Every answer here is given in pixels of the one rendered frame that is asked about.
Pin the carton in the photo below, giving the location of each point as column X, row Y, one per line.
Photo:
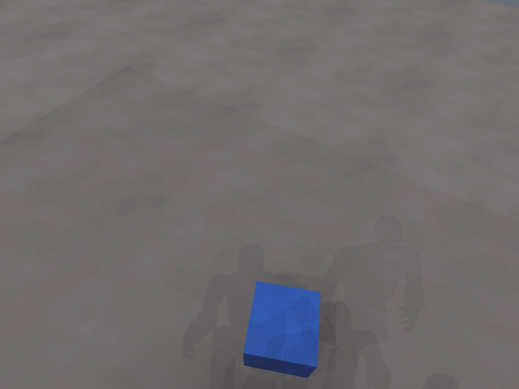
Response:
column 283, row 330

